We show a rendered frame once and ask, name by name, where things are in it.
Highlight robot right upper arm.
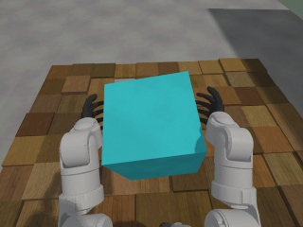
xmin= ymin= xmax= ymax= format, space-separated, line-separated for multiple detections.
xmin=205 ymin=209 xmax=259 ymax=227

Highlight robot right hand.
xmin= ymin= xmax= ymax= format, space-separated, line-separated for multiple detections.
xmin=195 ymin=86 xmax=224 ymax=125

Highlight robot right forearm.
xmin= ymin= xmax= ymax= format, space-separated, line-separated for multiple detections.
xmin=205 ymin=112 xmax=261 ymax=227

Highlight carton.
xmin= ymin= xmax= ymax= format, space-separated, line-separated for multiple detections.
xmin=101 ymin=71 xmax=207 ymax=181

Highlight robot left hand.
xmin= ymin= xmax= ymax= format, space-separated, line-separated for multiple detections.
xmin=80 ymin=94 xmax=104 ymax=131

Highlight robot left upper arm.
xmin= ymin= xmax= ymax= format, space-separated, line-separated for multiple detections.
xmin=62 ymin=213 xmax=113 ymax=227

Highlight robot left forearm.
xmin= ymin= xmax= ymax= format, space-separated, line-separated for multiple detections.
xmin=58 ymin=117 xmax=104 ymax=227

